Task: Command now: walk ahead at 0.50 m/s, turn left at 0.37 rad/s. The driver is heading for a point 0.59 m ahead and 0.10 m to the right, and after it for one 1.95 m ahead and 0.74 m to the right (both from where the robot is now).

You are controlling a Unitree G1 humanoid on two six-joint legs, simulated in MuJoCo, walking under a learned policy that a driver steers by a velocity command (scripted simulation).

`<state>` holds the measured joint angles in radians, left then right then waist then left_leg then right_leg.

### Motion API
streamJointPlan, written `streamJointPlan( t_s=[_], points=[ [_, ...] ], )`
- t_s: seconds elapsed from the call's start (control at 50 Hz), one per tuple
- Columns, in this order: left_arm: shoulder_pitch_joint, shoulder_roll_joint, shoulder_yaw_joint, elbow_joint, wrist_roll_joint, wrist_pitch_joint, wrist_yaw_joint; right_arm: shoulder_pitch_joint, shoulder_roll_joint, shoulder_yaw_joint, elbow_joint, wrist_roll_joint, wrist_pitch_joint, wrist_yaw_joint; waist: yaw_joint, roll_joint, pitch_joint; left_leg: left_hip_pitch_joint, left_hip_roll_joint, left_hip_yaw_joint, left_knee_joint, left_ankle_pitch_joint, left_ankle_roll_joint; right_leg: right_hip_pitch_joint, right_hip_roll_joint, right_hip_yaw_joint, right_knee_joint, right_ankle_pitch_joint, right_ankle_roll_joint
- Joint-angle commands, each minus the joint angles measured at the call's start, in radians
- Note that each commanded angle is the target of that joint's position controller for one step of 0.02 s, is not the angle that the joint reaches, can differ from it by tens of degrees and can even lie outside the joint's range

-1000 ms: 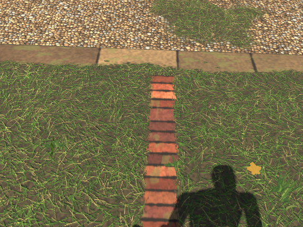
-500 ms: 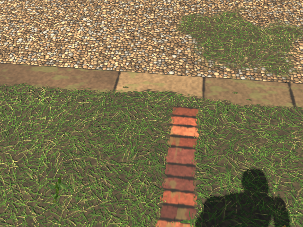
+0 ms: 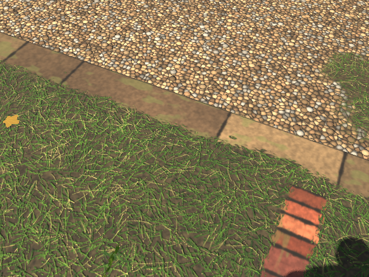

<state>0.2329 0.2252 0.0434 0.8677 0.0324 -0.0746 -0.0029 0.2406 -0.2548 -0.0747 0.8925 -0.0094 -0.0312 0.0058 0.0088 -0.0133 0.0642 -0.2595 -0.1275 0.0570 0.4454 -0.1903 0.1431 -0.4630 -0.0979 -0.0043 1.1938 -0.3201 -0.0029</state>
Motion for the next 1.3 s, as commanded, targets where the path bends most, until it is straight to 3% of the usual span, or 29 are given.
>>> streamJointPlan(
  t_s=[0.02,0.16,0.26,0.34,0.38,0.4,0.42,0.44,0.46,0.5,0.54,0.58,0.64,0.68,0.72,0.8,0.84,0.88,0.9,0.92,0.94,0.96,0.98,1.02,1.08,1.2,1.26,1.28,1.3],
  points=[
    [0.100,0.066,0.015,-0.025,0.017,0.032,-0.011,0.052,-0.091,-0.013,-0.031,0.011,-0.043,-0.003,0.029,0.011,-0.067,0.103,0.270,-0.264,-0.243,0.388,0.137,-0.087,-0.028,0.001,-0.076,0.053,0.019],
    [-0.128,0.070,0.010,-0.081,-0.009,0.041,-0.027,0.180,-0.093,0.000,0.019,0.002,-0.058,0.001,-0.051,0.068,-0.005,0.233,0.254,-0.146,-0.300,0.445,0.024,-0.224,-0.025,-0.033,-0.355,0.315,-0.004],
    [-0.243,0.060,-0.001,-0.117,-0.013,0.034,-0.037,0.233,-0.083,0.015,0.057,-0.016,-0.064,-0.018,-0.083,0.062,0.048,0.354,0.304,-0.072,-0.315,0.506,0.011,-0.240,0.038,-0.046,-0.512,0.334,-0.053],
    [-0.187,0.070,0.003,-0.110,-0.010,0.028,-0.032,0.196,-0.106,0.020,0.071,-0.022,-0.066,-0.040,-0.029,0.085,0.009,0.420,0.331,0.003,-0.166,0.937,-0.016,-0.080,0.126,-0.117,-0.596,0.200,-0.119],
    [0.000,0.104,0.021,-0.054,-0.006,0.022,-0.022,0.179,-0.138,0.014,0.072,-0.028,-0.057,-0.047,0.052,0.105,-0.094,0.425,0.335,0.029,0.106,1.127,-0.028,0.105,0.189,-0.137,-0.631,0.120,-0.164],
    [0.152,0.130,0.037,-0.009,0.005,0.014,-0.017,0.153,-0.152,0.012,0.061,-0.020,-0.052,-0.046,0.129,0.087,-0.166,0.314,0.317,0.054,0.328,0.991,-0.038,0.311,0.177,-0.090,-0.709,0.162,-0.201],
    [0.296,0.225,0.066,0.013,0.018,0.015,-0.005,0.142,-0.125,0.022,0.018,-0.013,-0.060,-0.042,0.175,-0.030,-0.273,0.096,0.251,0.096,0.676,0.577,-0.055,0.542,-0.043,0.193,-0.724,0.130,-0.280],
    [0.241,0.267,0.080,0.003,-0.004,0.030,-0.007,0.196,-0.065,0.025,-0.014,0.009,-0.071,-0.018,0.078,-0.271,-0.346,-0.323,0.012,0.010,1.014,-0.305,-0.105,0.788,-0.257,0.750,-0.853,0.184,-0.447],
    [0.167,0.242,0.078,-0.002,-0.034,0.035,-0.018,0.115,-0.119,0.021,-0.029,-0.018,-0.078,-0.013,0.074,-0.065,-0.258,-0.439,0.099,-0.136,1.027,-0.236,-0.080,0.722,-0.219,0.675,-0.890,0.143,-0.423],
    [0.078,0.146,0.054,-0.011,-0.025,0.037,-0.015,0.041,-0.106,0.024,-0.060,-0.007,-0.094,-0.004,0.016,0.064,-0.062,-0.409,0.177,-0.120,0.881,-0.116,-0.091,0.448,-0.161,0.466,-0.951,0.258,-0.352],
    [0.056,0.121,0.042,-0.006,-0.029,0.025,-0.006,0.052,-0.077,0.032,-0.069,-0.034,-0.056,-0.002,-0.036,0.050,-0.034,-0.313,0.212,-0.116,0.767,-0.109,-0.126,0.307,-0.075,0.347,-0.977,0.360,-0.302],
    [0.082,0.150,0.047,0.001,-0.034,0.008,-0.005,0.053,-0.062,0.036,-0.082,-0.043,-0.026,0.002,-0.044,0.015,-0.042,-0.296,0.214,-0.089,0.695,-0.101,-0.155,0.263,-0.038,0.295,-0.987,0.434,-0.298],
    [0.127,0.176,0.053,0.005,-0.035,0.005,-0.004,-0.057,-0.063,0.038,-0.130,-0.040,-0.014,0.007,-0.019,-0.010,-0.017,-0.350,0.222,-0.057,0.536,0.007,-0.190,0.252,-0.003,0.264,-1.017,0.438,-0.276],
    [0.164,0.163,0.048,0.015,-0.036,0.007,-0.003,-0.123,-0.057,0.041,-0.150,-0.033,-0.014,0.007,0.007,-0.022,-0.005,-0.356,0.209,-0.036,0.419,0.092,-0.196,0.285,0.016,0.219,-0.977,0.678,-0.227],
    [0.202,0.155,0.044,0.026,-0.037,0.011,0.001,-0.157,-0.044,0.049,-0.161,-0.024,-0.016,0.006,0.032,-0.040,-0.041,-0.320,0.180,-0.017,0.334,0.155,-0.184,0.338,0.037,0.169,-0.914,0.888,-0.167],
    [0.232,0.140,0.032,0.036,-0.022,0.025,0.018,-0.211,-0.048,0.056,-0.171,-0.013,-0.024,0.000,0.068,-0.073,-0.067,-0.262,0.127,-0.009,0.199,0.198,-0.148,0.431,0.031,0.175,-0.847,0.929,-0.127],
    [0.204,0.146,0.031,0.031,-0.012,0.027,0.026,-0.158,-0.074,0.051,-0.151,-0.017,-0.034,-0.005,0.039,-0.083,-0.072,-0.188,0.112,-0.035,0.132,0.152,-0.120,0.457,0.005,0.208,-0.783,0.947,-0.121],
    [0.146,0.169,0.034,0.022,-0.022,0.018,0.030,0.005,-0.106,0.038,-0.092,-0.021,-0.053,-0.018,-0.047,-0.064,-0.105,-0.020,0.104,-0.051,-0.021,0.217,-0.078,0.464,0.015,0.219,-0.628,0.959,-0.103],
    [0.141,0.159,0.029,0.009,-0.033,0.008,0.026,0.097,-0.136,0.033,-0.066,-0.028,-0.072,-0.026,-0.080,-0.005,-0.169,0.168,0.198,-0.120,-0.043,0.525,-0.053,0.382,0.059,0.202,-0.485,0.775,-0.085],
    [0.264,0.085,0.013,-0.002,-0.057,0.004,0.028,0.159,-0.210,0.020,-0.073,-0.034,-0.073,-0.028,-0.043,0.186,-0.315,0.431,0.483,-0.364,0.076,1.108,0.080,0.204,0.165,0.137,-0.201,0.162,-0.055],
    [0.349,0.106,0.019,0.036,-0.066,0.023,0.035,0.152,-0.168,0.020,-0.068,0.001,-0.048,-0.020,-0.030,0.243,-0.442,0.481,0.591,-0.538,0.052,1.200,0.216,0.111,0.250,0.095,-0.033,-0.327,-0.040],
    [0.304,0.148,0.026,0.060,-0.029,0.041,0.034,0.092,-0.113,0.034,-0.084,0.016,-0.039,-0.010,-0.016,0.092,-0.339,0.345,0.540,-0.495,-0.009,0.983,0.206,0.081,0.211,0.139,0.010,-0.289,-0.035],
    [0.233,0.130,0.023,0.056,-0.010,0.051,0.029,0.015,-0.068,0.047,-0.091,0.012,-0.034,-0.012,-0.003,0.050,-0.225,0.228,0.483,-0.419,-0.063,0.764,0.167,0.063,0.183,0.139,-0.010,-0.239,-0.027],
    [0.172,0.096,0.014,0.049,-0.003,0.078,0.016,-0.054,-0.034,0.066,-0.083,0.001,-0.025,-0.025,0.030,0.086,-0.113,0.035,0.381,-0.281,-0.163,0.530,0.089,0.132,0.131,0.122,-0.158,-0.167,-0.005],
    [0.207,0.066,0.000,0.088,-0.008,0.110,0.017,-0.050,-0.061,0.063,-0.053,-0.013,-0.021,-0.023,0.048,0.129,-0.126,-0.039,0.313,-0.195,-0.184,0.396,0.056,0.241,0.143,0.054,-0.312,-0.138,0.013],
    [0.124,0.064,-0.014,0.117,-0.013,0.121,0.029,-0.028,-0.102,0.046,-0.012,-0.006,0.013,-0.024,0.021,0.145,-0.086,-0.090,0.304,-0.256,-0.246,-0.191,0.027,0.305,0.126,0.003,-0.597,-0.022,-0.011],
    [0.131,0.068,-0.024,0.139,0.001,0.099,0.034,0.000,-0.077,0.049,0.009,0.002,0.029,-0.026,0.023,0.068,-0.026,-0.178,0.276,-0.259,-0.236,-0.324,-0.066,0.385,0.061,0.092,-0.818,0.068,-0.054],
    [0.106,0.104,-0.021,0.135,0.000,0.089,0.037,0.028,-0.063,0.048,0.012,0.012,0.032,-0.024,-0.013,-0.002,0.005,-0.153,0.218,-0.208,-0.210,-0.273,-0.097,0.296,0.001,0.184,-0.863,-0.025,-0.077],
    [0.083,0.081,-0.028,0.148,-0.013,0.081,0.034,0.018,-0.049,0.049,0.024,0.014,0.034,-0.020,-0.024,-0.059,0.035,-0.037,0.179,-0.155,-0.165,-0.151,-0.104,0.153,-0.015,0.206,-0.913,-0.110,-0.083]
  ],
)
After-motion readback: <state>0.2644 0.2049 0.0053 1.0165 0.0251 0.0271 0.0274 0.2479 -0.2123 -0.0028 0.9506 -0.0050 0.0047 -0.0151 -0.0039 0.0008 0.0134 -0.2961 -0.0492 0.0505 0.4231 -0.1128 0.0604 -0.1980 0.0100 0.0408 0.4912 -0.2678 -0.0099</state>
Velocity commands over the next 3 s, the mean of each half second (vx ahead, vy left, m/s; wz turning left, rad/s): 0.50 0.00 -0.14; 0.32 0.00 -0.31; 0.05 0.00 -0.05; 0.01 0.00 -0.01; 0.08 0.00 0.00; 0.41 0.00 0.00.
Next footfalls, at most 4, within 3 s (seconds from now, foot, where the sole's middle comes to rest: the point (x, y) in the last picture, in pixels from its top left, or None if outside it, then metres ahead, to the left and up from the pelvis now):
0.40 right None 0.38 -0.12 -0.77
0.90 left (202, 221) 0.67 -0.04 -0.77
1.26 right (249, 258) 0.53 -0.20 -0.77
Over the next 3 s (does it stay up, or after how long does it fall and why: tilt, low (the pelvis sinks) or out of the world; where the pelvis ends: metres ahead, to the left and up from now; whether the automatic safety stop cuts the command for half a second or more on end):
stays up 0.83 -0.15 0.00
